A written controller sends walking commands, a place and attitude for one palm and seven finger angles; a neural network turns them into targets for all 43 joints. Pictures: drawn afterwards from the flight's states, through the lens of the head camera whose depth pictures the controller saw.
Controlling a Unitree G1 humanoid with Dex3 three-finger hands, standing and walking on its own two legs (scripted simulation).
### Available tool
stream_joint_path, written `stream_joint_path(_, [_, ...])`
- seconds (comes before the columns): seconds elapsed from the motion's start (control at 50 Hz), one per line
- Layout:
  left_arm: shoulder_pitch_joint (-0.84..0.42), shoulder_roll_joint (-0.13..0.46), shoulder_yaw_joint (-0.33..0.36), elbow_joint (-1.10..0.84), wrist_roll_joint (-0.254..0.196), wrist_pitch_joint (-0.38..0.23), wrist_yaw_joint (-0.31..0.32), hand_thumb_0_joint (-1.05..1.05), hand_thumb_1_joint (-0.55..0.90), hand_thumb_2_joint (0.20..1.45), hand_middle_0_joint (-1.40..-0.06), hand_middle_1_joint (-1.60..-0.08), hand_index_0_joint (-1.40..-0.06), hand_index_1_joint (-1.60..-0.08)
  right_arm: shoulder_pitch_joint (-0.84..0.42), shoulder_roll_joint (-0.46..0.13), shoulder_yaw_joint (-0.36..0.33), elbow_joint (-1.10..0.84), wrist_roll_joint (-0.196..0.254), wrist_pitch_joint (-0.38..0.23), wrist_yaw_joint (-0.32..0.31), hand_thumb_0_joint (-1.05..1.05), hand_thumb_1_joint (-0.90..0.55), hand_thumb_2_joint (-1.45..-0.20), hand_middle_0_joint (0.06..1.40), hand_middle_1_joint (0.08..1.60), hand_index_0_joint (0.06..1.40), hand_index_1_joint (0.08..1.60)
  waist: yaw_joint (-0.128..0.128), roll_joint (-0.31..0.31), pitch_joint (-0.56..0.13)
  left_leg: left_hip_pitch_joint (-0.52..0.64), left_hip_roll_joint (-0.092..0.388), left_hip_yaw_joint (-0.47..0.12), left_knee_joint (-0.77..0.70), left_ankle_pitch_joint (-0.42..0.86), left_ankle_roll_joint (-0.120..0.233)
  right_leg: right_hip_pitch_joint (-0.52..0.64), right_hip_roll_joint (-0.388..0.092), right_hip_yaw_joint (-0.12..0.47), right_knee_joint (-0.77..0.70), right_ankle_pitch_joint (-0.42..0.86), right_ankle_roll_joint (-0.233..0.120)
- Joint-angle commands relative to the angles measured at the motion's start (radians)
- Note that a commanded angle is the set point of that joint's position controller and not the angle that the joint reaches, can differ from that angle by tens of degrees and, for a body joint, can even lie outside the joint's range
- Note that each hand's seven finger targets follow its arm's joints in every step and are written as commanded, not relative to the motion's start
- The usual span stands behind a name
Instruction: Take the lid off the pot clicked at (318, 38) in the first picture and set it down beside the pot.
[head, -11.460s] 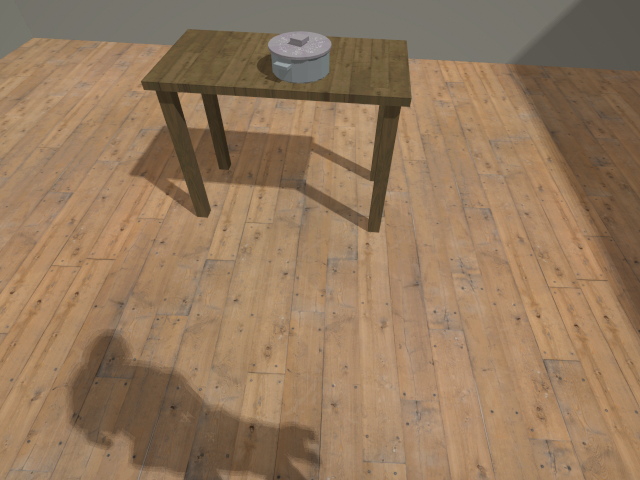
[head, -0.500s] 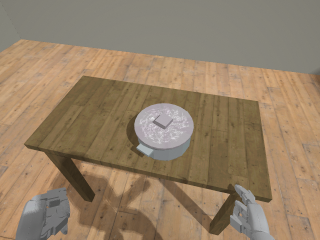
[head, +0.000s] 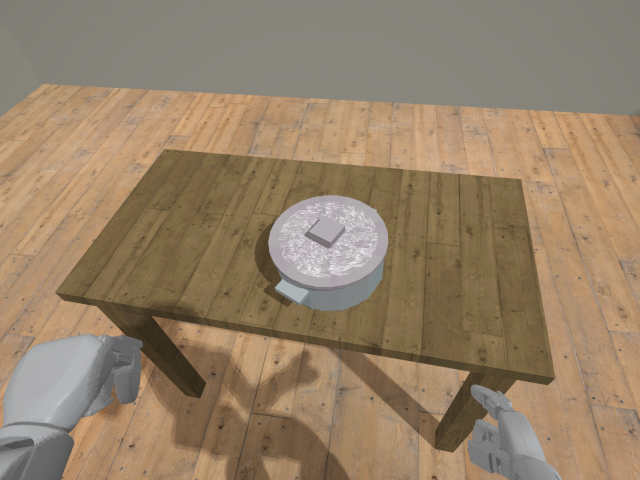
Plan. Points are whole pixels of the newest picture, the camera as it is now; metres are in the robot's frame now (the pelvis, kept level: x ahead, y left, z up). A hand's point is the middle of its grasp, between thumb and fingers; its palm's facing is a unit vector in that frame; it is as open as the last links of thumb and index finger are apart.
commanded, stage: reach forward and open the fingers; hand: left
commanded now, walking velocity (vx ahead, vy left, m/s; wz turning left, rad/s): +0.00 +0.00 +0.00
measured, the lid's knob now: (327, 231) +0.50 +0.07 -0.02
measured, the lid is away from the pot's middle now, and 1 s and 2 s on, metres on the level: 0.00 0.00 0.00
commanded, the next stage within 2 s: move the open hand above the knob in 0.88 s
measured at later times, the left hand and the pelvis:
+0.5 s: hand (121, 365) +0.21 +0.26 +0.06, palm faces -0.28 -0.06 -0.96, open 6.8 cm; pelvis -0.01 +0.00 +0.00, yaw +2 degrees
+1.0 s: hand (143, 321) +0.27 +0.27 +0.06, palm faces -0.28 -0.05 -0.96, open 10.2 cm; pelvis -0.01 +0.01 +0.01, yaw +2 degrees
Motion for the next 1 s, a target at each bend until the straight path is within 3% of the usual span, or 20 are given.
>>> stream_joint_path(0.0, [-0.047,0.228,0.122,-0.111,0.063,-0.049,-0.050,0.000,0.561,1.001,-1.150,-1.074,-1.150,-1.074,-0.128,-0.111,-0.044,-0.171,0.022,-0.035,-0.009,0.000,-0.900,-0.900,0.200,0.300,0.200,0.300,-0.009,-0.036,-0.185,0.031,0.022,-0.126,-0.075,0.341,-0.009,0.114,0.008,0.063,-0.066,0.189,-0.019])
stream_joint_path(0.04, [-0.108,0.251,0.123,-0.118,0.039,-0.073,-0.108,0.000,0.499,1.031,-1.127,-1.003,-1.127,-1.003,-0.127,-0.114,-0.046,-0.177,0.025,-0.033,-0.014,0.000,-0.900,-0.900,0.200,0.300,0.200,0.300,-0.024,-0.045,-0.202,0.040,0.017,-0.121,-0.071,0.347,0.000,0.130,-0.004,0.060,-0.076,0.228,-0.011])
stream_joint_path(0.12, [-0.186,0.314,0.174,-0.051,0.021,-0.137,-0.184,0.000,0.383,1.073,-1.078,-0.861,-1.078,-0.861,-0.119,-0.120,-0.049,-0.173,0.024,-0.028,-0.027,0.000,-0.900,-0.900,0.200,0.300,0.200,0.300,-0.034,-0.072,-0.143,0.036,0.010,-0.119,-0.076,0.326,0.009,0.108,-0.003,0.063,-0.108,0.257,-0.006])
stream_joint_path(0.14, [-0.220,0.312,0.168,-0.049,0.017,-0.157,-0.193,0.000,0.355,1.079,-1.065,-0.826,-1.065,-0.826,-0.089,-0.119,-0.050,-0.171,0.017,-0.026,-0.028,0.000,-0.900,-0.900,0.200,0.300,0.200,0.300,-0.034,-0.078,-0.178,0.042,0.004,-0.115,-0.076,0.333,0.011,0.128,-0.014,0.048,-0.103,0.257,-0.003])
stream_joint_path(0.22, [-0.263,0.295,0.174,-0.018,0.013,-0.206,-0.191,0.000,0.249,1.096,-1.013,-0.684,-1.013,-0.684,-0.103,-0.117,-0.062,-0.173,0.019,-0.018,-0.024,0.000,-0.900,-0.900,0.200,0.300,0.200,0.300,-0.028,-0.027,-0.181,0.066,-0.002,-0.115,-0.072,0.333,0.009,0.112,-0.004,0.059,-0.113,0.261,-0.013])
stream_joint_path(0.26, [-0.286,0.294,0.170,0.030,0.014,-0.214,-0.186,0.000,0.197,1.103,-0.986,-0.613,-0.986,-0.613,-0.073,-0.119,-0.066,-0.158,0.015,-0.008,-0.019,0.000,-0.900,-0.900,0.200,0.300,0.200,0.300,-0.029,-0.057,-0.200,0.056,-0.007,-0.113,-0.078,0.331,0.006,0.125,-0.010,0.042,-0.108,0.253,-0.009])
stream_joint_path(0.38, [-0.411,0.310,0.148,0.064,0.030,-0.208,-0.179,0.000,0.033,1.139,-0.910,-0.400,-0.910,-0.400,-0.093,-0.121,-0.069,-0.156,0.020,0.006,-0.013,0.000,-0.900,-0.900,0.200,0.300,0.200,0.300,-0.030,-0.012,-0.203,0.051,-0.013,-0.115,-0.103,0.286,0.006,0.139,-0.010,0.043,-0.115,0.203,-0.016])
stream_joint_path(0.44, [-0.481,0.302,0.123,0.095,0.038,-0.201,-0.187,0.000,-0.051,1.163,-0.872,-0.294,-0.872,-0.294,-0.095,-0.116,-0.066,-0.155,0.023,0.010,-0.012,0.000,-0.900,-0.900,0.200,0.300,0.200,0.300,-0.037,-0.040,-0.220,0.044,-0.015,-0.111,-0.109,0.260,0.010,0.155,-0.010,0.045,-0.119,0.180,-0.016])
stream_joint_path(0.52, [-0.506,0.317,0.130,0.145,0.041,-0.196,-0.190,0.000,-0.163,1.195,-0.822,-0.152,-0.822,-0.152,-0.105,-0.121,-0.068,-0.155,0.032,0.014,-0.010,0.000,-0.900,-0.900,0.200,0.300,0.200,0.300,-0.035,-0.044,-0.188,0.041,-0.010,-0.120,-0.121,0.245,0.009,0.150,0.001,0.048,-0.125,0.170,-0.021])
stream_joint_path(0.56, [-0.575,0.295,0.093,0.151,0.043,-0.198,-0.195,0.000,-0.220,1.212,-0.797,-0.081,-0.797,-0.081,-0.094,-0.121,-0.068,-0.148,0.031,0.023,-0.009,0.000,-0.900,-0.900,0.200,0.300,0.200,0.300,-0.041,-0.035,-0.192,0.048,-0.011,-0.119,-0.140,0.240,0.009,0.148,-0.002,0.038,-0.132,0.146,-0.020])
stream_joint_path(0.62, [-0.599,0.319,0.108,0.152,0.058,-0.198,-0.190,0.000,-0.220,1.213,-0.797,-0.081,-0.797,-0.081,-0.105,-0.120,-0.069,-0.155,0.034,0.021,-0.006,0.000,-0.900,-0.900,0.200,0.300,0.200,0.300,-0.034,-0.010,-0.200,0.063,-0.006,-0.129,-0.143,0.246,0.009,0.153,0.005,0.045,-0.130,0.145,-0.027])
stream_joint_path(0.64, [-0.623,0.296,0.079,0.169,0.062,-0.197,-0.194,0.000,-0.220,1.213,-0.797,-0.081,-0.797,-0.081,-0.097,-0.115,-0.063,-0.151,0.030,0.024,-0.005,0.000,-0.900,-0.900,0.200,0.300,0.200,0.300,-0.037,-0.023,-0.216,0.067,-0.010,-0.128,-0.149,0.271,0.009,0.159,0.002,0.033,-0.127,0.153,-0.026])
stream_joint_path(0.72, [-0.660,0.296,0.077,0.228,0.065,-0.183,-0.192,0.000,-0.222,1.217,-0.797,-0.081,-0.797,-0.081,-0.092,-0.123,-0.068,-0.148,0.040,0.034,0.001,0.000,-0.900,-0.900,0.200,0.300,0.200,0.300,-0.044,-0.044,-0.180,0.055,-0.002,-0.132,-0.150,0.246,0.007,0.137,0.009,0.040,-0.132,0.144,-0.030])
stream_joint_path(0.74, [-0.720,0.279,0.041,0.201,0.070,-0.187,-0.198,0.000,-0.222,1.218,-0.797,-0.081,-0.797,-0.081,-0.096,-0.120,-0.063,-0.147,0.036,0.037,0.000,0.000,-0.900,-0.900,0.200,0.300,0.200,0.300,-0.048,-0.027,-0.220,0.066,-0.007,-0.130,-0.161,0.253,0.006,0.151,0.003,0.034,-0.132,0.137,-0.027])
stream_joint_path(0.82, [-0.724,0.307,0.069,0.230,0.078,-0.181,-0.189,0.000,-0.224,1.222,-0.798,-0.081,-0.798,-0.081,-0.084,-0.124,-0.067,-0.146,0.040,0.036,0.003,0.000,-0.900,-0.900,0.200,0.300,0.200,0.300,-0.046,-0.015,-0.225,0.086,0.001,-0.145,-0.147,0.301,0.002,0.144,0.012,0.036,-0.120,0.170,-0.033])
stream_joint_path(0.84, [-0.762,0.286,0.039,0.228,0.081,-0.183,-0.195,0.000,-0.224,1.222,-0.798,-0.081,-0.798,-0.081,-0.082,-0.120,-0.062,-0.142,0.036,0.039,0.002,0.000,-0.900,-0.900,0.200,0.300,0.200,0.300,-0.049,-0.022,-0.248,0.089,-0.003,-0.144,-0.153,0.324,0.002,0.152,0.008,0.027,-0.120,0.175,-0.031])
stream_joint_path(0.92, [-0.799,0.282,0.033,0.274,0.084,-0.169,-0.195,0.000,-0.226,1.227,-0.798,-0.081,-0.798,-0.081,-0.074,-0.127,-0.067,-0.139,0.043,0.047,0.006,0.000,-0.900,-0.900,0.200,0.300,0.200,0.300,-0.058,-0.021,-0.226,0.091,0.002,-0.148,-0.142,0.320,0.000,0.124,0.014,0.032,-0.116,0.182,-0.034])
stream_joint_path(0.94, [-0.843,0.276,0.010,0.247,0.088,-0.174,-0.199,0.000,-0.226,1.228,-0.799,-0.081,-0.799,-0.081,-0.075,-0.124,-0.062,-0.138,0.040,0.049,0.004,0.000,-0.900,-0.900,0.200,0.300,0.200,0.300,-0.057,-0.015,-0.269,0.101,-0.002,-0.146,-0.145,0.357,0.000,0.145,0.009,0.027,-0.113,0.193,-0.032])
stream_joint_path(0.96, [-0.838,0.280,0.015,0.264,0.085,-0.173,-0.196,0.000,-0.227,1.228,-0.799,-0.081,-0.799,-0.081,-0.067,-0.124,-0.067,-0.133,0.040,0.049,0.003,0.000,-0.900,-0.900,0.200,0.300,0.200,0.300,-0.059,-0.001,-0.261,0.112,0.000,-0.150,-0.139,0.366,-0.002,0.132,0.011,0.028,-0.112,0.198,-0.032])
stream_joint_path(0.98, [-0.849,0.258,-0.034,0.326,0.086,-0.136,-0.207,0.000,-0.227,1.228,-0.799,-0.081,-0.799,-0.081,-0.074,-0.131,-0.062,-0.127,0.046,0.046,0.006,0.000,-0.900,-0.900,0.200,0.300,0.200,0.300,-0.074,0.027,-0.261,0.115,-0.004,-0.163,-0.141,0.367,-0.008,0.125,0.009,0.024,-0.101,0.200,-0.031])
